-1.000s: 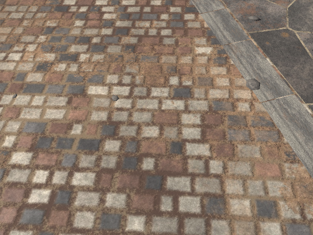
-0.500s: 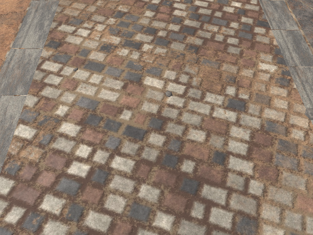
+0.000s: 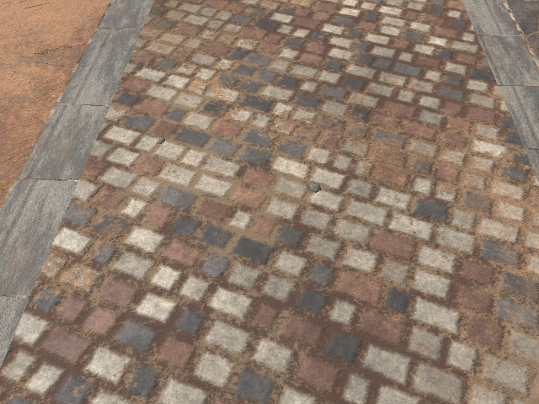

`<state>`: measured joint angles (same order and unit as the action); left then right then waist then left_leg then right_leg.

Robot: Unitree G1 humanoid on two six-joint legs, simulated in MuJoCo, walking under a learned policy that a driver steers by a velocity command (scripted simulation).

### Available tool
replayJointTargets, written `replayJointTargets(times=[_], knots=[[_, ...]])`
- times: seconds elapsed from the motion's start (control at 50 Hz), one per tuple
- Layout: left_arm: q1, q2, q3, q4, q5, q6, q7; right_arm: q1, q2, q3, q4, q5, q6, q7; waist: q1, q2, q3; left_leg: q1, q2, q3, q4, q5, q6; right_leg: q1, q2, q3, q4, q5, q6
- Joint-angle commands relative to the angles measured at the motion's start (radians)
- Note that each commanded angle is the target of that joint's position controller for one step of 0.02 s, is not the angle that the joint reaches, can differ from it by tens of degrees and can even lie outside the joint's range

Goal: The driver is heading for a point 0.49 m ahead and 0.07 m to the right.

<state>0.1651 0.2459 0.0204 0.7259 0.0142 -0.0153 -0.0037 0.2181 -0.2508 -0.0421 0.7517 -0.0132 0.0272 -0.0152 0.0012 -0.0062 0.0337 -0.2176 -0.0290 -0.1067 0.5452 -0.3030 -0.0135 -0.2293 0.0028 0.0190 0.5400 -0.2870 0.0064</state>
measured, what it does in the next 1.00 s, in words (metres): walks ahead: left foot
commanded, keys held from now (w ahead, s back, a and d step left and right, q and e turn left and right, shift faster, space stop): no key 0.02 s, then w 0.46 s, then w+e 0.40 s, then no key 0.12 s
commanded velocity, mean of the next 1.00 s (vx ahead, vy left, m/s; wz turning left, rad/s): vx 0.36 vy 0.00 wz -0.16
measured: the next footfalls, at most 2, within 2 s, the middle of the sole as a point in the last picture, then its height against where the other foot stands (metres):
left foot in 0.60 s outside the picture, level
right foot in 1.12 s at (324, 388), level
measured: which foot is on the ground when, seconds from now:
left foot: down 0.00-0.32, up 0.34-0.58, down 0.60-1.00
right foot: down 0.00-0.60, up 0.62-1.00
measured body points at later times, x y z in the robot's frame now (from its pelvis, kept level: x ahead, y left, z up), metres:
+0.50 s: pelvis +0.12 +0.02 +0.00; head +0.14 +0.02 +0.45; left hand +0.10 +0.29 -0.13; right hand +0.32 -0.22 -0.08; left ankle +0.20 +0.15 -0.69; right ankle +0.00 -0.12 -0.73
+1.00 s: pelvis +0.35 +0.06 +0.01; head +0.37 +0.06 +0.46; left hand +0.59 +0.26 -0.08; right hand +0.31 -0.21 -0.12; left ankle +0.28 +0.17 -0.73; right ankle +0.50 -0.12 -0.68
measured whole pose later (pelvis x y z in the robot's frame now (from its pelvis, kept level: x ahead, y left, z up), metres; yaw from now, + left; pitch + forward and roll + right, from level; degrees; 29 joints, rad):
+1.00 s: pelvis +0.35 +0.06 +0.01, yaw -13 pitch +0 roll +2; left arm 0.14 0.27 0.06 0.67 -0.01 -0.03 -0.03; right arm 0.36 -0.26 -0.06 0.83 -0.01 -0.09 -0.01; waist -0.08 -0.04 0.03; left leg 0.03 -0.03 0.20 0.24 -0.28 0.02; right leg -0.67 -0.08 0.05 0.73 0.04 0.00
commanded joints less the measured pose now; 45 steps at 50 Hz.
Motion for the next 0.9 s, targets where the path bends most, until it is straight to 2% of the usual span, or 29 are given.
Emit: replayJointTargets(times=[0.02, 0.06, 0.1, 0.12, 0.16, 0.2, 0.26, 0.28, 0.3, 0.32, 0.34, 0.36, 0.38, 0.42, 0.44, 0.48, 0.52, 0.56, 0.58, 0.6, 0.62, 0.64, 0.66, 0.68, 0.7, 0.72, 0.76, 0.82, 0.9], knots=[[-0.018, 0.106, 0.028, -0.057, -0.001, -0.012, 0.005, -0.018, -0.113, -0.025, -0.055, 0.000, -0.018, -0.009, 0.006, 0.037, -0.040, -0.024, 0.058, -0.061, -0.099, 0.156, 0.026, 0.025, -0.044, 0.042, -0.074, 0.127, -0.020], [-0.002, 0.106, 0.027, -0.043, -0.004, -0.008, 0.010, 0.007, -0.114, -0.025, -0.039, 0.004, -0.014, -0.015, 0.003, 0.034, -0.045, -0.031, 0.036, -0.045, -0.104, -0.071, 0.042, 0.010, -0.016, 0.019, -0.070, -0.082, -0.026], [0.005, 0.115, 0.031, -0.039, -0.015, -0.011, 0.016, 0.027, -0.128, -0.030, -0.040, 0.012, -0.018, -0.018, -0.005, 0.030, 0.030, -0.100, 0.032, -0.055, -0.111, -0.350, 0.077, -0.074, -0.006, 0.026, -0.061, -0.322, -0.053], [0.012, 0.112, 0.030, -0.039, -0.020, -0.019, 0.018, 0.034, -0.124, -0.029, -0.044, 0.016, -0.027, -0.018, -0.007, 0.032, 0.065, -0.127, 0.042, -0.070, -0.119, -0.408, 0.093, -0.107, -0.011, 0.039, -0.058, -0.371, -0.067], [0.032, 0.103, 0.029, -0.037, -0.029, -0.048, 0.015, 0.055, -0.115, -0.027, -0.043, 0.026, -0.053, -0.014, -0.008, 0.045, 0.086, -0.135, 0.071, -0.110, -0.124, -0.432, 0.121, -0.129, -0.021, 0.059, -0.037, -0.374, -0.088], [0.042, 0.100, 0.030, -0.038, -0.033, -0.076, 0.006, 0.064, -0.114, -0.026, -0.045, 0.032, -0.075, -0.006, -0.006, 0.058, 0.074, -0.112, 0.094, -0.150, -0.126, -0.405, 0.143, -0.130, -0.023, 0.069, -0.015, -0.328, -0.103], [0.091, 0.104, 0.032, -0.032, -0.037, -0.106, -0.008, 0.038, -0.099, -0.020, -0.072, 0.036, -0.098, 0.006, 0.018, 0.039, 0.059, -0.130, 0.074, -0.133, -0.075, -0.275, 0.147, -0.061, -0.029, 0.109, -0.040, -0.268, -0.138], [0.143, 0.122, 0.036, -0.022, -0.039, -0.111, -0.012, 0.008, -0.087, -0.016, -0.091, 0.037, -0.108, 0.010, 0.040, 0.003, 0.050, -0.178, 0.043, -0.078, 0.007, -0.169, 0.129, 0.008, -0.053, 0.167, -0.078, -0.236, -0.162], [0.219, 0.177, 0.053, 0.002, -0.041, -0.114, -0.015, -0.020, -0.066, -0.012, -0.117, 0.037, -0.123, 0.014, 0.055, -0.116, 0.031, -0.281, -0.017, 0.021, 0.159, -0.040, 0.091, 0.142, -0.127, 0.309, -0.131, -0.135, -0.210], [0.302, 0.232, 0.073, 0.023, -0.044, -0.109, -0.018, -0.055, -0.072, -0.013, -0.139, 0.035, -0.137, 0.017, 0.085, -0.209, 0.019, -0.453, -0.025, 0.077, 0.320, 0.000, 0.055, 0.300, -0.263, 0.513, -0.197, 0.006, -0.293], [0.381, 0.233, 0.078, 0.040, -0.037, -0.103, -0.017, -0.122, -0.099, -0.016, -0.164, 0.039, -0.145, 0.018, 0.134, -0.212, 0.032, -0.647, -0.009, 0.054, 0.495, -0.275, 0.046, 0.410, -0.371, 0.653, -0.241, 0.152, -0.360], [0.409, 0.222, 0.074, 0.053, -0.029, -0.095, -0.013, -0.149, -0.103, -0.020, -0.177, 0.049, -0.143, 0.018, 0.134, -0.131, 0.044, -0.782, 0.031, 0.032, 0.618, -0.342, 0.053, 0.480, -0.401, 0.663, -0.224, 0.202, -0.366], [0.411, 0.207, 0.071, 0.050, -0.024, -0.085, -0.008, -0.161, -0.088, -0.011, -0.185, 0.051, -0.140, 0.022, 0.130, -0.084, 0.031, -0.845, 0.068, 0.035, 0.666, -0.314, 0.060, 0.520, -0.388, 0.599, -0.217, 0.223, -0.339], [0.337, 0.168, 0.054, 0.039, -0.025, -0.059, 0.006, -0.192, -0.064, 0.001, -0.205, 0.047, -0.135, 0.040, 0.095, -0.066, 0.062, -0.813, 0.128, 0.053, 0.546, -0.224, 0.057, 0.424, -0.339, 0.445, -0.280, 0.206, -0.263], [0.267, 0.157, 0.047, 0.022, -0.027, -0.046, 0.012, -0.184, -0.051, 0.009, -0.207, 0.045, -0.134, 0.053, 0.066, -0.082, 0.078, -0.693, 0.135, 0.070, 0.424, -0.149, 0.045, 0.305, -0.293, 0.355, -0.327, 0.192, -0.229], [0.174, 0.190, 0.055, -0.006, -0.038, -0.037, 0.021, -0.137, -0.024, 0.021, -0.186, 0.032, -0.134, 0.078, 0.033, -0.119, 0.040, -0.304, 0.078, 0.136, 0.206, 0.126, 0.021, 0.043, -0.173, 0.154, -0.377, 0.181, -0.171], [0.195, 0.239, 0.069, 0.000, -0.043, -0.044, 0.018, -0.086, -0.085, -0.005, -0.173, 0.034, -0.125, 0.073, -0.005, -0.131, 0.015, -0.092, 0.028, 0.143, 0.141, 0.240, 0.002, -0.025, -0.191, 0.155, -0.386, 0.185, -0.166], [0.193, 0.228, 0.067, 0.000, -0.044, -0.050, 0.014, 0.008, -0.143, -0.036, -0.150, 0.039, -0.113, 0.052, -0.076, -0.103, -0.020, 0.050, 0.002, 0.144, 0.065, 0.210, 0.022, -0.020, -0.179, 0.134, -0.246, 0.320, -0.124], [0.202, 0.203, 0.060, 0.002, -0.038, -0.052, 0.011, 0.103, -0.171, -0.054, -0.128, 0.040, -0.107, 0.038, -0.130, -0.076, -0.068, 0.168, 0.005, 0.145, 0.042, 0.196, 0.040, -0.044, -0.148, 0.102, -0.085, 0.393, -0.094], [0.211, 0.143, 0.042, -0.010, -0.017, -0.054, 0.010, 0.236, -0.209, -0.070, -0.109, 0.028, -0.102, 0.023, -0.194, -0.011, -0.165, 0.366, 0.113, 0.039, 0.052, 0.133, 0.069, -0.173, -0.093, 0.073, 0.182, 0.260, -0.049], [0.328, -0.002, 0.005, -0.041, -0.011, -0.061, 0.014, 0.292, -0.328, -0.079, -0.113, -0.006, -0.102, 0.018, -0.112, 0.341, -0.298, 0.497, 0.390, -0.417, -0.117, -0.098, 0.183, -0.353, 0.032, 0.064, 0.588, -0.291, 0.003], [0.360, 0.077, 0.023, -0.031, -0.062, -0.069, 0.015, 0.274, -0.284, -0.069, -0.112, -0.002, -0.113, 0.030, -0.105, 0.360, -0.293, 0.432, 0.444, -0.765, -0.357, -0.381, 0.254, -0.467, 0.054, 0.156, 0.770, -0.277, 0.003], [0.284, 0.147, 0.047, -0.039, -0.086, -0.063, 0.016, 0.184, -0.227, -0.052, -0.111, 0.016, -0.121, 0.033, -0.078, 0.239, -0.142, 0.331, 0.437, -0.640, -0.368, -0.468, 0.229, -0.548, -0.012, 0.131, 0.839, -0.187, -0.009], [0.206, 0.161, 0.050, -0.052, -0.074, -0.058, 0.017, 0.115, -0.185, -0.042, -0.108, 0.020, -0.123, 0.034, -0.062, 0.158, -0.058, 0.217, 0.403, -0.475, -0.351, -0.328, 0.208, -0.546, -0.063, 0.094, 0.814, -0.091, -0.021], [0.177, 0.158, 0.054, -0.042, -0.053, -0.049, 0.020, 0.064, -0.147, -0.033, -0.103, 0.009, -0.127, 0.036, -0.039, 0.102, -0.027, 0.121, 0.338, -0.322, -0.342, -0.172, 0.181, -0.491, -0.098, 0.098, 0.764, -0.021, -0.027], [0.198, 0.147, 0.059, -0.036, -0.051, -0.040, 0.015, 0.032, -0.131, -0.030, -0.096, -0.006, -0.134, 0.035, -0.005, 0.145, -0.027, 0.067, 0.305, -0.219, -0.354, -0.073, 0.173, -0.434, -0.122, 0.113, 0.722, 0.028, -0.026], [0.205, 0.125, 0.061, -0.020, -0.051, -0.020, 0.007, 0.019, -0.103, -0.030, -0.078, -0.002, -0.151, 0.028, 0.009, 0.136, -0.026, 0.039, 0.280, -0.093, -0.392, 0.053, 0.176, -0.387, -0.126, 0.108, 0.683, 0.066, -0.022], [0.137, 0.101, 0.059, -0.045, -0.040, -0.007, 0.009, 0.046, -0.125, -0.042, -0.045, 0.000, -0.162, 0.021, 0.005, 0.056, 0.015, 0.067, 0.300, 0.004, -0.425, 0.174, 0.199, -0.474, -0.120, 0.131, 0.607, 0.131, -0.013], [0.038, 0.085, 0.053, -0.080, -0.032, -0.019, -0.008, 0.056, -0.142, -0.047, -0.018, -0.001, -0.148, 0.010, -0.015, 0.036, 0.054, 0.109, 0.282, 0.135, -0.435, 0.302, 0.196, -0.508, -0.102, 0.109, 0.379, 0.290, 0.001]])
